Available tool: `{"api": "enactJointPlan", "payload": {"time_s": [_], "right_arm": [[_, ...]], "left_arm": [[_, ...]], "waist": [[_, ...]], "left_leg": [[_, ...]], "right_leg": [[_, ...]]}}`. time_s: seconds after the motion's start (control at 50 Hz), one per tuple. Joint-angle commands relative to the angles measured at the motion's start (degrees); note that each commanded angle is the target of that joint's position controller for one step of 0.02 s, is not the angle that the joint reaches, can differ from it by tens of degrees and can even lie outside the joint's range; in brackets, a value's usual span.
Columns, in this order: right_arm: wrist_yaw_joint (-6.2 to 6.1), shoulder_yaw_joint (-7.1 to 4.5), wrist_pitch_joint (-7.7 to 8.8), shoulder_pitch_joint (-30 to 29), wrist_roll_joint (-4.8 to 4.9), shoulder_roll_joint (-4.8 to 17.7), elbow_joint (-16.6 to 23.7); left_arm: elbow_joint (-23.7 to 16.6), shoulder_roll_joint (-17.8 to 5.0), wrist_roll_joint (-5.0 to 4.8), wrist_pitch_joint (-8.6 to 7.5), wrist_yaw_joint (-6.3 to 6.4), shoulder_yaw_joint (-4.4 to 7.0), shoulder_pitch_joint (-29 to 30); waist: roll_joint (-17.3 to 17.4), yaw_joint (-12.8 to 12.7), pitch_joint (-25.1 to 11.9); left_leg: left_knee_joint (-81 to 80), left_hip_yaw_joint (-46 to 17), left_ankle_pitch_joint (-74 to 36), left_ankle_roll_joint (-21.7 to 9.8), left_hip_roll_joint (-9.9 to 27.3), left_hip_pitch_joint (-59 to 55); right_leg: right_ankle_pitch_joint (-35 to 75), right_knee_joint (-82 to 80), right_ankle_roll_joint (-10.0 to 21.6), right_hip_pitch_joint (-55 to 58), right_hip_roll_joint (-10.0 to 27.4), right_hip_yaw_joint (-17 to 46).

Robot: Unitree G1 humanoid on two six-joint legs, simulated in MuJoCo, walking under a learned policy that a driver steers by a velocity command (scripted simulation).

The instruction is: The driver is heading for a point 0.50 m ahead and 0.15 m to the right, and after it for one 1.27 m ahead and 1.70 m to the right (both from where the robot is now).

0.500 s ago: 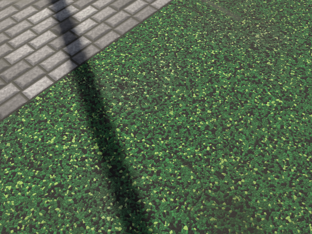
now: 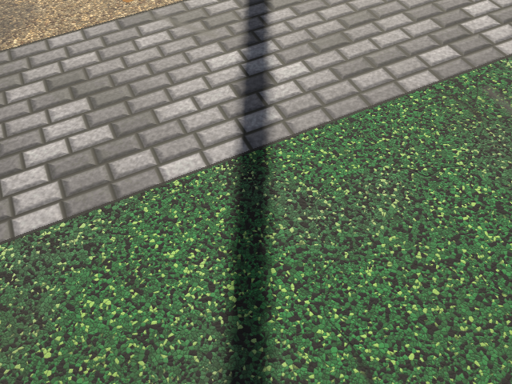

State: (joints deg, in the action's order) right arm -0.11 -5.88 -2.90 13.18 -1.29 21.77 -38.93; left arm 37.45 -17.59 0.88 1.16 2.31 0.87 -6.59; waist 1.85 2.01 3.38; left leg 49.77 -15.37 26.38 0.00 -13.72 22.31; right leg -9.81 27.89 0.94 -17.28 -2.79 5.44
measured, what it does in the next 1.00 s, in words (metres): walks ahead: left foot, then right foot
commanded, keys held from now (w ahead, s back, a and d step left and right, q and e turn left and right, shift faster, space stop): shift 0.44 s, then w+shift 0.56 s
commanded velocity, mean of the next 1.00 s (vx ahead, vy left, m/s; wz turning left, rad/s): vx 0.36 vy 0.00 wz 0.12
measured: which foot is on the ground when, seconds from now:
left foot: up 0.00-0.32, down 0.34-0.74, up 0.76-1.00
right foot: down 0.00-0.48, up 0.50-0.72, down 0.74-1.00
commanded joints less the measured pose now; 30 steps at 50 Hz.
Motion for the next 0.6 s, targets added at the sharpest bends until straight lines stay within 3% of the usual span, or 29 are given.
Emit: {"api": "enactJointPlan", "payload": {"time_s": [0.02, 0.04, 0.12, 0.22, 0.28, 0.32, 0.34, 0.36, 0.38, 0.4, 0.42, 0.44, 0.46, 0.48, 0.5, 0.52, 0.54, 0.56, 0.6], "right_arm": [[0.69, -1.08, -0.22, 4.59, -0.15, 5.42, 1.34], [1.07, -0.79, -0.53, 5.14, 0.21, 4.91, 0.99], [0.92, 0.36, -1.14, 1.24, 0.81, 3.41, 0.9], [0.56, 2.19, -1.51, -1.03, 1.11, 0.72, -0.65], [0.02, 3.07, -1.08, -0.33, 1.44, -0.11, -2.41], [-0.59, 3.68, -0.1, 2.21, 0.84, -0.94, -4.42], [-0.88, 3.62, 0.66, 1.32, 0.14, 1.16, -4.35], [-1.22, 3.2, 1.26, -0.29, -0.65, 5.25, -3.55], [-1.04, 4.2, 1.73, -4.24, -0.1, 2.21, -3.91], [-0.86, 5.13, 2.24, -7.2, 0.11, -0.43, -3.62], [-1.0, 5.34, 2.55, -7.0, 0.19, -0.73, -4.46], [-1.31, 5.31, 2.57, -5.83, 0.09, -0.23, -5.38], [-1.55, 4.81, 2.49, -2.24, 0.49, 1.33, -6.7], [-1.28, 3.69, 1.98, 0.74, 0.32, 4.08, -7.69], [-0.85, 2.95, 1.63, 2.82, -0.11, 5.61, -8.15], [-0.5, 2.59, 1.7, 3.82, -0.19, 5.73, -8.33], [-0.36, 2.66, 2.22, 3.82, -0.12, 4.46, -8.5], [-0.32, 2.56, 2.97, 3.16, 0.02, 3.71, -8.47], [-0.27, 2.19, 4.63, 1.47, 0.48, 3.33, -8.17]], "left_arm": [[-3.51, -6.77, -0.04, -0.04, -0.56, 2.12, 1.19], [-3.4, -6.83, 0.18, -0.05, -0.51, 2.12, 1.08], [-1.42, -6.76, -0.06, -0.58, -0.94, 2.37, -3.43], [0.96, -7.21, 0.26, -0.43, -1.37, 2.62, -5.6], [2.83, -7.74, 0.44, 0.6, -1.92, 2.95, -7.14], [4.07, -7.08, -0.13, 0.92, -1.92, 2.69, -7.88], [4.31, -5.99, -0.17, 0.52, -1.92, 2.46, -9.64], [2.93, -2.78, -0.53, -0.07, -2.29, 1.59, -10.47], [3.43, -2.53, -0.71, 0.23, -1.68, 1.24, -7.86], [4.37, -3.04, -0.49, 0.57, -1.47, 1.32, -7.68], [5.11, -2.88, -0.26, 0.57, -1.53, 1.28, -6.63], [5.75, -3.57, -0.2, 0.39, -1.68, 1.45, -6.34], [6.33, -4.71, 0.44, 0.21, -2.05, 1.8, -7.36], [6.72, -5.64, 0.77, 0.11, -2.55, 2.16, -7.61], [6.22, -5.96, 0.88, 0.26, -3.07, 2.39, -5.34], [4.83, -5.57, 0.66, 0.27, -3.44, 2.43, -2.08], [3.84, -5.52, 0.32, -0.09, -3.61, 2.59, -0.44], [4.02, -5.22, 0.41, -0.69, -3.82, 2.67, -1.06], [4.81, -4.77, 0.73, -2.02, -4.58, 2.77, -2.75]], "waist": [[-7.63, 0.74, -5.13], [-9.73, 0.59, -5.08], [-10.42, -1.81, -5.49], [-13.37, -3.23, -5.63], [-14.43, -3.23, -5.08], [-11.47, -1.21, -4.96], [-7.63, -2.25, -6.33], [3.98, -3.82, -7.93], [6.83, -3.66, -4.33], [4.88, -4.92, -2.78], [5.26, -4.43, -1.98], [6.06, -3.97, -1.45], [7.85, -2.68, -3.67], [9.7, -1.37, -1.76], [10.4, 0.58, 3.1], [11.13, 2.19, 7.45], [8.87, 1.81, 9.6], [6.25, 0.82, 8.47], [4.34, -0.67, 3.23]], "left_leg": [[15.85, 4.1, -1.01, 2.02, 3.79, 4.17], [18.12, 5.23, -1.41, 2.43, 3.4, 4.19], [14.37, 6.28, -1.46, 3.14, 4.31, 5.49], [-4.62, 9.65, 1.86, 1.86, 7.24, -2.91], [-17.65, 13.49, -1.63, 0.03, 8.31, -10.15], [-33.27, 13.14, -14.48, -1.92, 9.41, -18.77], [-34.87, 6.83, -17.02, -3.49, 14.32, -23.81], [-36.0, -6.1, -21.68, -6.81, 25.5, -25.54], [-34.19, -5.14, -28.64, -10.47, 29.41, -10.76], [-33.92, -2.1, -25.6, -9.2, 25.74, -8.83], [-33.51, 0.01, -20.53, -6.77, 22.41, -8.45], [-33.63, 1.21, -17.35, -5.06, 19.93, -8.45], [-35.42, 0.38, -3.02, -5.75, 18.49, -9.79], [-38.28, -2.65, 13.42, -7.77, 19.19, -10.61], [-42.37, -8.4, 24.7, -10.74, 23.23, -10.76], [-45.78, -13.79, 27.06, -13.65, 27.52, -10.35], [-46.67, -15.47, 22.42, -15.04, 29.43, -12.69], [-46.03, -13.99, 16.84, -15.19, 29.33, -16.65], [-44.87, -7.79, 8.15, -14.0, 26.8, -20.39]], "right_leg": [[14.19, -9.64, 9.43, 6.48, 14.85, 13.19], [18.12, -9.36, 9.27, 6.19, 13.62, 10.87], [19.28, -8.82, 9.58, 10.5, 13.16, 8.76], [9.47, -9.96, 9.77, 10.51, 13.13, 8.87], [11.53, -8.98, 9.84, 8.41, 13.06, 9.05], [13.45, -5.88, 6.61, 4.32, 12.03, 7.66], [9.58, -4.21, 3.74, 0.28, 11.13, 6.7], [-1.23, 2.04, 0.79, -4.42, 5.86, 0.75], [-11.46, -0.03, 0.17, 3.74, 3.79, -2.85], [-7.97, -1.54, 0.1, 7.31, 4.13, -2.51], [-2.62, -4.25, 0.15, 8.24, 3.79, -1.77], [1.36, -5.25, 0.0, 9.18, 4.1, -1.37], [-4.52, -2.31, 0.27, 9.13, 2.54, -3.45], [-13.36, 2.85, 0.88, 3.5, 0.14, -6.43], [-16.7, 7.64, 1.16, -4.68, -0.5, -8.63], [-15.71, 13.33, 1.45, -11.32, 1.77, -8.04], [-13.99, 17.16, 1.59, -17.48, 4.04, -6.18], [-12.11, 18.88, 1.34, -20.83, 5.25, -5.25], [-9.23, 16.98, 0.75, -18.49, 5.78, -5.64]]}}
Velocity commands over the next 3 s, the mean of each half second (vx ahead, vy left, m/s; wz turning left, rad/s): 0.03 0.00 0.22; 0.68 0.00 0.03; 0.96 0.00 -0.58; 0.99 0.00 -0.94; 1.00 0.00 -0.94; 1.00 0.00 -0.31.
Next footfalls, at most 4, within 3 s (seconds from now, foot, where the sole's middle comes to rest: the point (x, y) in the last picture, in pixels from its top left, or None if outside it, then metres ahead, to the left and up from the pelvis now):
0.34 left None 0.00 0.10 -0.77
0.74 right None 0.14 -0.13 -0.77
1.22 left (237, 348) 0.57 0.10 -0.77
1.70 right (318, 225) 0.95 -0.16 -0.77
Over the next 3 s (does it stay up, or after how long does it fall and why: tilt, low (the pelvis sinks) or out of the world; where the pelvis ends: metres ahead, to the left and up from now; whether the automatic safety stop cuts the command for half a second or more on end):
stays up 1.55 -0.92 -0.03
